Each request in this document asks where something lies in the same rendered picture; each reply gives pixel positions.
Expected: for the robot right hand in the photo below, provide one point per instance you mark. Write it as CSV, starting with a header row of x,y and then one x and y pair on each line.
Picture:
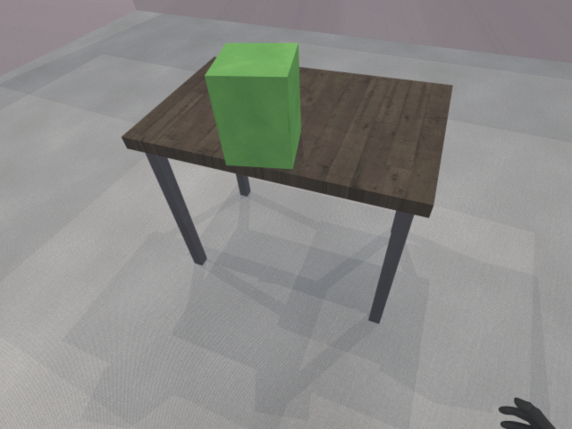
x,y
528,412

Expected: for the carton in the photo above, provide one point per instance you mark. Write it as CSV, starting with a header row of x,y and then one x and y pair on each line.
x,y
255,96

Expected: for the table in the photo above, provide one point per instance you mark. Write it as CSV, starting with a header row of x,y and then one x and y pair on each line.
x,y
365,138

